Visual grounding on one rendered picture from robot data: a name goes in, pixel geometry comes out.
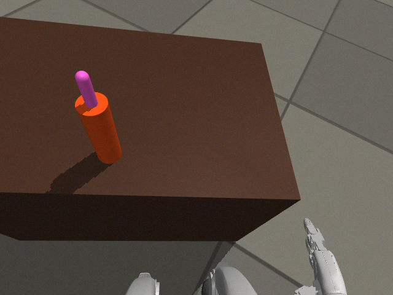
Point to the bottle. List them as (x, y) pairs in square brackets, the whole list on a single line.
[(95, 114)]

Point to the right robot hand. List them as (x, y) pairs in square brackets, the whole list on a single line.
[(327, 276)]

